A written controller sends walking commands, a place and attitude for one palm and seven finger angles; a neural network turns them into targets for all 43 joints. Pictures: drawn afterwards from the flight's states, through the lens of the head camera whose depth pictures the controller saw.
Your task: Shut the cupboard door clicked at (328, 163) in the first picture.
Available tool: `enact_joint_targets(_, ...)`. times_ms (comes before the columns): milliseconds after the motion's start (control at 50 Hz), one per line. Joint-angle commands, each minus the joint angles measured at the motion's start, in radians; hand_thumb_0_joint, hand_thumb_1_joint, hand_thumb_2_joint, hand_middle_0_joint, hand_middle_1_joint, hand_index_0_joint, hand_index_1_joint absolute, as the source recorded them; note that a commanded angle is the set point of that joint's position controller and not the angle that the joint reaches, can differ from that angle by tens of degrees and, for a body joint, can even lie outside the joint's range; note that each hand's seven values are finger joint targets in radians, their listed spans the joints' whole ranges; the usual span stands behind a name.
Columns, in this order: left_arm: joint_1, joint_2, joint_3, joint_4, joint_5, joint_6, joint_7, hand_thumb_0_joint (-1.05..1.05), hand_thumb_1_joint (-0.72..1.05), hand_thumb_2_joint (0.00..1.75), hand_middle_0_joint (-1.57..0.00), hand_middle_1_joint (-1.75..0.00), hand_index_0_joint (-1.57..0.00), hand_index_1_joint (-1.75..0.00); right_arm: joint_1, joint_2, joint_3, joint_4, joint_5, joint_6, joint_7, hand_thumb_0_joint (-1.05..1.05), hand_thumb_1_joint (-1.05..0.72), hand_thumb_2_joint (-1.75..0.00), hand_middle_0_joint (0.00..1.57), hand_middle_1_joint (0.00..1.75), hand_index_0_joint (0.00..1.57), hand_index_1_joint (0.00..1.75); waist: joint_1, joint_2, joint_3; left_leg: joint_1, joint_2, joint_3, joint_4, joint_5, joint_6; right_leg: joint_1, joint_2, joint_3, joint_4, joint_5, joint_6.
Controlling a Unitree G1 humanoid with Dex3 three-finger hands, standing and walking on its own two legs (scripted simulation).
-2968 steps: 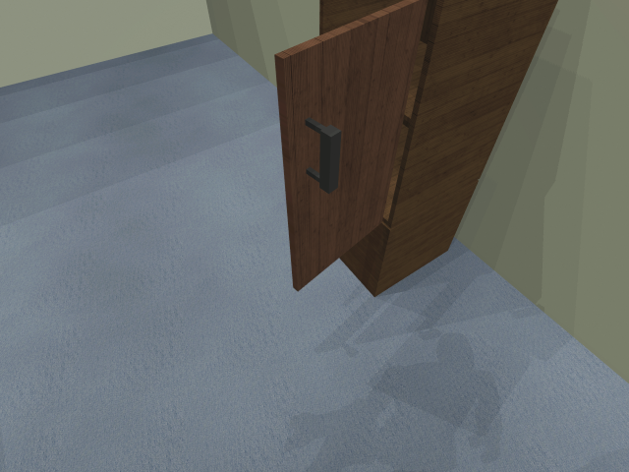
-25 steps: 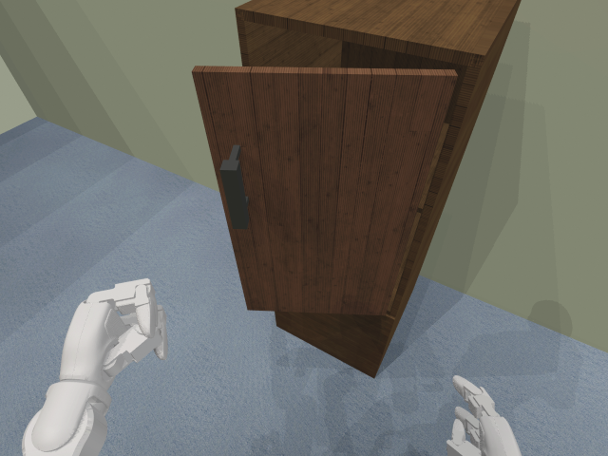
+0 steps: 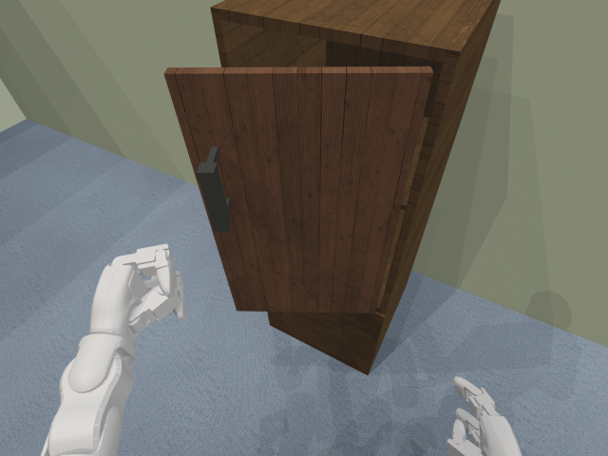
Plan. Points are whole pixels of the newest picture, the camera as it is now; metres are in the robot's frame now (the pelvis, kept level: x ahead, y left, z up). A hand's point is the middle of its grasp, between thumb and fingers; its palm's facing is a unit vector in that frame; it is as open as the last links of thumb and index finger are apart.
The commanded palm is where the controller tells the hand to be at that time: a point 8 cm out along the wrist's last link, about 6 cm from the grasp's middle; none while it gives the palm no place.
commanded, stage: bring the fist close to the handle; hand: left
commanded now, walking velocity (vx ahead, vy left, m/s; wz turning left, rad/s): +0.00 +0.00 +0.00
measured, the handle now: (218, 189) +0.47 +0.17 +0.10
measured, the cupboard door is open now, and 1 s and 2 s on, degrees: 27 27 8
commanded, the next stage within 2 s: push the door shut along its arc in 1.00 s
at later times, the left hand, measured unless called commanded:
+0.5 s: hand (220, 243) +0.36 +0.14 +0.10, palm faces +0.02 -1.00 -0.01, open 3.1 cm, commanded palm +0.34 +0.19 +0.10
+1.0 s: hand (235, 234) +0.38 +0.12 +0.10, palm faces +0.05 -1.00 -0.01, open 3.1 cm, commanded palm +0.35 +0.18 +0.10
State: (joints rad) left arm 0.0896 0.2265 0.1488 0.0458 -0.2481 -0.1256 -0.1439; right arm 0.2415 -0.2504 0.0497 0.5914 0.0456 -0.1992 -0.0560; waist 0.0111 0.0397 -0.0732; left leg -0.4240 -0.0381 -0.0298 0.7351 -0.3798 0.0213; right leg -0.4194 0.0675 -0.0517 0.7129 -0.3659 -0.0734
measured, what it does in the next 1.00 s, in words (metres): stands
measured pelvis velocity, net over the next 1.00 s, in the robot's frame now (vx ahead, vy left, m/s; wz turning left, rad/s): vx -0.01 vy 0.01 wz -0.03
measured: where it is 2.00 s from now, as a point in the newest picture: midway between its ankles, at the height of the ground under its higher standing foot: outside the picture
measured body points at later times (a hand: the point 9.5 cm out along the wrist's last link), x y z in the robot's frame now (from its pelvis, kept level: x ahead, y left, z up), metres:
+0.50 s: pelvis +0.00 +0.02 +0.00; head +0.02 +0.01 +0.45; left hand +0.35 +0.19 +0.11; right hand +0.15 -0.21 -0.10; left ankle +0.00 +0.11 -0.71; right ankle +0.00 -0.07 -0.71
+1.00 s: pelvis -0.01 +0.01 +0.00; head +0.01 +0.00 +0.45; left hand +0.37 +0.18 +0.11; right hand +0.10 -0.23 -0.11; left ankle +0.00 +0.11 -0.71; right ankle +0.00 -0.07 -0.71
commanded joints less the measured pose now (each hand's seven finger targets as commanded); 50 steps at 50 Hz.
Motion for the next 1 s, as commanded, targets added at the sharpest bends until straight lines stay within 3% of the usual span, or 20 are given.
enact_joint_targets(0, -0.242, 0.128, 0.063, -0.189, -0.001, -0.063, 0.024, 0.00, 0.90, 0.90, -1.30, -1.50, -1.30, -1.50, -0.085, -0.100, -0.049, -0.159, 0.003, -0.048, 0.000, 0.00, -0.90, -0.90, 0.20, 0.30, 0.20, 0.30, -0.001, -0.031, -0.186, 0.044, 0.010, 0.003, -0.083, 0.234, 0.012, 0.125, -0.077, 0.088, -0.121, 0.293, 0.072)
enact_joint_targets(20, -0.251, 0.127, 0.058, -0.193, 0.001, -0.062, 0.028, 0.00, 0.90, 0.90, -1.30, -1.50, -1.30, -1.50, -0.083, -0.103, -0.048, -0.163, 0.000, -0.045, 0.002, 0.00, -0.90, -0.90, 0.20, 0.30, 0.20, 0.30, 0.002, -0.061, -0.200, 0.044, 0.010, 0.001, -0.078, 0.254, 0.014, 0.143, -0.080, 0.092, -0.116, 0.334, 0.078)
enact_joint_targets(100, -0.293, 0.098, 0.031, -0.180, 0.014, -0.065, 0.048, 0.00, 0.90, 0.90, -1.30, -1.50, -1.30, -1.50, -0.080, -0.099, -0.051, -0.161, 0.000, -0.034, 0.009, 0.00, -0.90, -0.90, 0.20, 0.30, 0.20, 0.30, -0.003, -0.041, -0.203, 0.069, 0.011, 0.006, -0.089, 0.267, 0.012, 0.123, -0.071, 0.069, -0.107, 0.337, 0.067)
enact_joint_targets(120, -0.307, 0.122, 0.044, -0.172, 0.022, -0.066, 0.057, 0.00, 0.90, 0.90, -1.30, -1.50, -1.30, -1.50, -0.076, -0.104, -0.052, -0.157, -0.001, -0.028, 0.008, 0.00, -0.90, -0.90, 0.20, 0.30, 0.20, 0.30, -0.004, -0.055, -0.203, 0.066, 0.015, 0.003, -0.085, 0.278, 0.013, 0.125, -0.070, 0.071, -0.103, 0.345, 0.067)
enact_joint_targets(180, -0.388, 0.068, -0.014, -0.159, 0.035, -0.063, 0.075, 0.00, 0.90, 0.90, -1.30, -1.50, -1.30, -1.50, -0.075, -0.099, -0.052, -0.152, -0.001, -0.017, 0.012, 0.00, -0.90, -0.90, 0.20, 0.30, 0.20, 0.30, -0.023, -0.023, -0.192, 0.088, 0.016, 0.001, -0.090, 0.279, 0.010, 0.088, -0.065, 0.056, -0.101, 0.330, 0.061)
enact_joint_targets(220, -0.440, 0.088, -0.004, -0.116, 0.045, -0.060, 0.094, 0.00, 0.90, 0.90, -1.30, -1.50, -1.30, -1.50, -0.070, -0.107, -0.051, -0.141, -0.003, -0.006, 0.010, 0.00, -0.90, -0.90, 0.20, 0.30, 0.20, 0.30, -0.028, -0.066, -0.179, 0.080, 0.019, -0.005, -0.093, 0.254, 0.012, 0.073, -0.060, 0.053, -0.107, 0.287, 0.060)
enact_joint_targets(300, -0.551, 0.038, -0.049, -0.076, 0.061, -0.066, 0.119, 0.00, 0.90, 0.90, -1.30, -1.50, -1.30, -1.50, -0.072, -0.098, -0.053, -0.136, -0.003, 0.006, 0.013, 0.00, -0.90, -0.90, 0.20, 0.30, 0.20, 0.30, -0.030, -0.015, -0.232, 0.116, 0.020, -0.008, -0.096, 0.263, 0.004, 0.066, -0.057, 0.047, -0.096, 0.278, 0.051)
enact_joint_targets(360, -0.639, 0.025, -0.067, -0.004, 0.072, -0.063, 0.142, 0.00, 0.90, 0.90, -1.30, -1.50, -1.30, -1.50, -0.060, -0.101, -0.050, -0.121, -0.005, 0.019, 0.015, 0.00, -0.90, -0.90, 0.20, 0.30, 0.20, 0.30, -0.046, -0.019, -0.220, 0.118, 0.024, -0.015, -0.096, 0.267, 0.001, 0.041, -0.055, 0.038, -0.093, 0.276, 0.050)
enact_joint_targets(420, -0.664, 0.049, -0.035, 0.084, 0.084, -0.061, 0.165, 0.00, 0.90, 0.90, -1.30, -1.50, -1.30, -1.50, -0.045, -0.107, -0.057, -0.113, -0.007, 0.039, 0.018, 0.00, -0.90, -0.90, 0.20, 0.30, 0.20, 0.30, -0.037, -0.056, -0.244, 0.115, 0.030, -0.017, -0.097, 0.287, -0.002, 0.049, -0.051, 0.034, -0.087, 0.287, 0.047)
enact_joint_targets(460, -0.731, 0.002, -0.067, 0.107, 0.087, -0.065, 0.176, 0.00, 0.90, 0.90, -1.30, -1.50, -1.30, -1.50, -0.040, -0.100, -0.058, -0.109, -0.009, 0.046, 0.024, 0.00, -0.90, -0.90, 0.20, 0.30, 0.20, 0.30, -0.044, -0.030, -0.256, 0.132, 0.029, -0.013, -0.093, 0.309, -0.004, 0.040, -0.051, 0.033, -0.083, 0.308, 0.047)
enact_joint_targets(520, -0.749, 0.045, -0.023, 0.169, 0.097, -0.077, 0.198, 0.00, 0.90, 0.90, -1.30, -1.50, -1.30, -1.50, -0.026, -0.109, -0.062, -0.106, -0.013, 0.063, 0.028, 0.00, -0.90, -0.90, 0.20, 0.30, 0.20, 0.30, -0.036, -0.081, -0.271, 0.105, 0.030, -0.010, -0.092, 0.316, -0.003, 0.064, -0.049, 0.038, -0.081, 0.320, 0.046)
enact_joint_targets(580, -0.835, 0.018, -0.043, 0.202, 0.107, -0.096, 0.215, 0.00, 0.90, 0.90, -1.30, -1.50, -1.30, -1.50, -0.016, -0.105, -0.064, -0.098, -0.016, 0.076, 0.036, 0.00, -0.90, -0.90, 0.20, 0.30, 0.20, 0.30, -0.051, -0.052, -0.279, 0.113, 0.030, -0.005, -0.088, 0.320, -0.005, 0.045, -0.048, 0.037, -0.076, 0.324, 0.046)
enact_joint_targets(600, -0.813, 0.018, -0.037, 0.211, 0.112, -0.104, 0.219, 0.00, 0.90, 0.90, -1.30, -1.50, -1.30, -1.50, -0.015, -0.103, -0.067, -0.103, -0.017, 0.078, 0.040, 0.00, -0.90, -0.90, 0.20, 0.30, 0.20, 0.30, -0.039, -0.018, -0.284, 0.116, 0.030, -0.002, -0.089, 0.320, -0.007, 0.044, -0.047, 0.040, -0.075, 0.317, 0.043)
enact_joint_targets(620, -0.792, 0.030, -0.022, 0.231, 0.114, -0.105, 0.223, 0.00, 0.90, 0.90, -1.30, -1.50, -1.30, -1.50, -0.007, -0.108, -0.068, -0.103, -0.019, 0.082, 0.042, 0.00, -0.90, -0.90, 0.20, 0.30, 0.20, 0.30, -0.035, -0.053, -0.286, 0.109, 0.031, -0.004, -0.089, 0.326, -0.004, 0.056, -0.045, 0.035, -0.074, 0.324, 0.043)
enact_joint_targets(660, -0.783, 0.025, -0.024, 0.229, 0.116, -0.117, 0.224, 0.00, 0.90, 0.90, -1.30, -1.50, -1.30, -1.50, -0.006, -0.105, -0.069, -0.110, -0.019, 0.089, 0.047, 0.00, -0.90, -0.90, 0.20, 0.30, 0.20, 0.30, -0.032, -0.039, -0.290, 0.104, 0.029, 0.003, -0.092, 0.325, -0.005, 0.064, -0.045, 0.040, -0.075, 0.332, 0.042)
enact_joint_targets(720, -0.792, 0.029, -0.022, 0.241, 0.113, -0.126, 0.223, 0.00, 0.90, 0.90, -1.30, -1.50, -1.30, -1.50, 0.002, -0.111, -0.072, -0.112, -0.019, 0.097, 0.047, 0.00, -0.90, -0.90, 0.20, 0.30, 0.20, 0.30, -0.036, -0.072, -0.277, 0.091, 0.030, 0.005, -0.096, 0.300, 0.001, 0.066, -0.041, 0.040, -0.082, 0.315, 0.045)
enact_joint_targets(860, -0.832, 0.034, -0.029, 0.207, 0.114, -0.155, 0.225, 0.00, 0.90, 0.90, -1.30, -1.50, -1.30, -1.50, -0.001, -0.108, -0.075, -0.108, -0.017, 0.100, 0.044, 0.00, -0.90, -0.90, 0.20, 0.30, 0.20, 0.30, -0.047, -0.052, -0.275, 0.098, 0.028, 0.008, -0.100, 0.273, 0.007, 0.067, -0.040, 0.051, -0.094, 0.302, 0.046)
enact_joint_targets(900, -0.824, -0.001, -0.059, 0.196, 0.111, -0.159, 0.219, 0.00, 0.90, 0.90, -1.30, -1.50, -1.30, -1.50, -0.007, -0.105, -0.074, -0.112, -0.018, 0.098, 0.044, 0.00, -0.90, -0.90, 0.20, 0.30, 0.20, 0.30, -0.049, -0.036, -0.286, 0.100, 0.023, 0.017, -0.100, 0.258, 0.008, 0.070, -0.043, 0.053, -0.098, 0.297, 0.049)
enact_joint_targets(920, -0.818, 0.027, -0.038, 0.213, 0.110, -0.156, 0.220, 0.00, 0.90, 0.90, -1.30, -1.50, -1.30, -1.50, -0.002, -0.109, -0.075, -0.108, -0.017, 0.100, 0.041, 0.00, -0.90, -0.90, 0.20, 0.30, 0.20, 0.30, -0.050, -0.069, -0.278, 0.089, 0.024, 0.014, -0.098, 0.248, 0.012, 0.077, -0.043, 0.056, -0.104, 0.292, 0.051)
enact_joint_targets(980, -0.830, 0.045, -0.020, 0.238, 0.107, -0.150, 0.219, 0.00, 0.90, 0.90, -1.30, -1.50, -1.30, -1.50, -0.012, -0.108, -0.071, -0.107, -0.016, 0.103, 0.038, 0.00, -0.90, -0.90, 0.20, 0.30, 0.20, 0.30, -0.050, -0.069, -0.250, 0.061, 0.018, 0.019, -0.109, 0.197, 0.014, 0.074, -0.047, 0.066, -0.120, 0.250, 0.054)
